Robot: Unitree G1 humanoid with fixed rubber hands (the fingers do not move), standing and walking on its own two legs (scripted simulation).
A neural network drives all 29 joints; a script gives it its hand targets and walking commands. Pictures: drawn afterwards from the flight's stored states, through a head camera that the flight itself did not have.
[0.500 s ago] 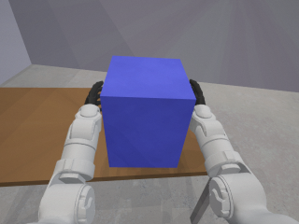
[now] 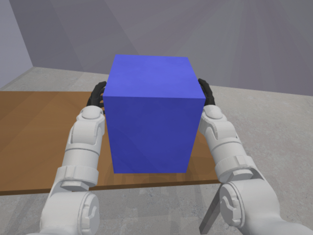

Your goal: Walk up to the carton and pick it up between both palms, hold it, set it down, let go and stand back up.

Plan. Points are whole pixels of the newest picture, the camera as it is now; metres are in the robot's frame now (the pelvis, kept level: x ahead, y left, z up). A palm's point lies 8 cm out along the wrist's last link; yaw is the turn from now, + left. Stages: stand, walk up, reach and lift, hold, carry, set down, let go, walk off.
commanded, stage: hold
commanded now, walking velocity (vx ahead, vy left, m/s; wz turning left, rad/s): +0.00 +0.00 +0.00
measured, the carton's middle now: (151, 114) +0.40 +0.01 +0.16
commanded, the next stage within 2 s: none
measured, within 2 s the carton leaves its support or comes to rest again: neither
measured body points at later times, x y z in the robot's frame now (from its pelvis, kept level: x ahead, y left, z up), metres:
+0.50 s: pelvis -0.01 +0.00 +0.00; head -0.08 +0.02 +0.44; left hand +0.38 +0.16 +0.21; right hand +0.38 -0.14 +0.22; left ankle +0.04 +0.12 -0.75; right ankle +0.03 -0.13 -0.75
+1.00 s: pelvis +0.00 +0.00 +0.00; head -0.08 +0.02 +0.44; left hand +0.38 +0.16 +0.21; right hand +0.39 -0.14 +0.22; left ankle +0.04 +0.12 -0.75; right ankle +0.03 -0.13 -0.75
